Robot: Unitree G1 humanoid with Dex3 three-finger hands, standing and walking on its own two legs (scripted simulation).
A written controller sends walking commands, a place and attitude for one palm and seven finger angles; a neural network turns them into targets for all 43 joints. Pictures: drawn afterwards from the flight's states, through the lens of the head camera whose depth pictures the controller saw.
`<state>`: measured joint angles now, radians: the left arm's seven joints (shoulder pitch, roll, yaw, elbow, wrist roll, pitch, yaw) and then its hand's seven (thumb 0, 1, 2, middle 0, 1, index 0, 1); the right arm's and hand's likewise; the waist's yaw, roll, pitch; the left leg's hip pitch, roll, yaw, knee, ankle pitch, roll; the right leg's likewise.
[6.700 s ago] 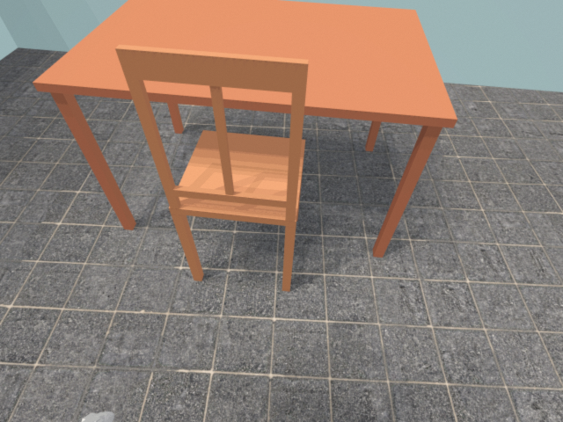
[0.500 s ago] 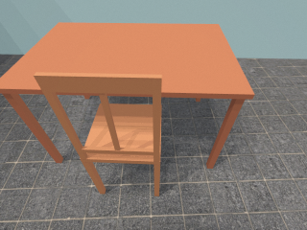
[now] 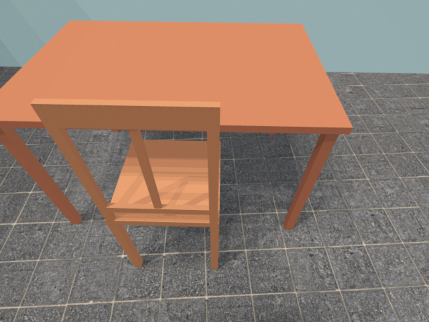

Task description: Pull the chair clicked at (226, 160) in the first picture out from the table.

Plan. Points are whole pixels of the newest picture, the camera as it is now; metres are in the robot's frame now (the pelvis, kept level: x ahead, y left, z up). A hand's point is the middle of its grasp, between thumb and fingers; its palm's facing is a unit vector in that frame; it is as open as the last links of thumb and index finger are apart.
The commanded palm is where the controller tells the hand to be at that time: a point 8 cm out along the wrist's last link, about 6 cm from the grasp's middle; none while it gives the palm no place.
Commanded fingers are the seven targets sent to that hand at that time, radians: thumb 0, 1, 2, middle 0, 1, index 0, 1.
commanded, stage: look again from close up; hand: left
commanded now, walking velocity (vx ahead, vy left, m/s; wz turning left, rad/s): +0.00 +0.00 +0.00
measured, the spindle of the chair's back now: (147, 173) +0.48 +0.21 -0.07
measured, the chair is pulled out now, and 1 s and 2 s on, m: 0.00 0.00 0.00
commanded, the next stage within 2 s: raise the hand toward the chair's back in 0.46 s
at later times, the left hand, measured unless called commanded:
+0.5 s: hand out of the picture +0.00 +0.16 -0.18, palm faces +0.03 -0.98 -0.17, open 7.3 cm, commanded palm none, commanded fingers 0.00 0.90 0.90 -0.20 -0.30 -0.20 -0.30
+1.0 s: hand (138, 313) +0.16 +0.16 -0.08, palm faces +0.04 -1.00 +0.04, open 9.3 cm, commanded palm +0.14 +0.23 -0.06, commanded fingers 0.00 0.36 0.67 -0.15 -0.22 -0.15 -0.22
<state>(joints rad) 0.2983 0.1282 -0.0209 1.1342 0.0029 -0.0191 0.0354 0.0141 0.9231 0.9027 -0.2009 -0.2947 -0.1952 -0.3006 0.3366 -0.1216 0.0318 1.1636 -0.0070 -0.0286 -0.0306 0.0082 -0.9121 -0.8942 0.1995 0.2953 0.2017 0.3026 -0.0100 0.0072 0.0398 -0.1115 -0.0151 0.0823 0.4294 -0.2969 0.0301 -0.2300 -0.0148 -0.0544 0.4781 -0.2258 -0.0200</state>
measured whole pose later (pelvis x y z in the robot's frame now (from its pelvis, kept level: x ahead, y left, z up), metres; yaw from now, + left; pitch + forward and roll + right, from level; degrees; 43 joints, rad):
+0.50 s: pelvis +0.02 +0.00 +0.00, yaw +0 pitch -1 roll +0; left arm 0.30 0.13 -0.01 1.13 0.00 -0.02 0.04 0.01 0.92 0.90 -0.20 -0.29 -0.19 -0.30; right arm 0.28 -0.13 0.02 1.16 -0.01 -0.04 -0.04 0.01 -0.91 -0.89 0.20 0.30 0.20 0.30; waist 0.00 0.00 0.04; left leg -0.09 -0.01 0.08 0.42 -0.31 0.03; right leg -0.21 -0.01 -0.05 0.47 -0.24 -0.02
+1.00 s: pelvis -0.03 -0.01 -0.09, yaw +2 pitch +14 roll +0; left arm 0.45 0.15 0.08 0.13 -0.20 -0.50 -0.25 0.01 0.59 0.77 -0.17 -0.25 -0.17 -0.25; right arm 0.12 -0.27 -0.08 0.44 0.01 -0.23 0.01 0.02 -0.91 -0.89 0.20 0.30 0.20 0.30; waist 0.01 -0.07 -0.14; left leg -0.82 0.01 0.05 1.16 -0.59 0.03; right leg -0.91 -0.04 -0.08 1.14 -0.48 -0.04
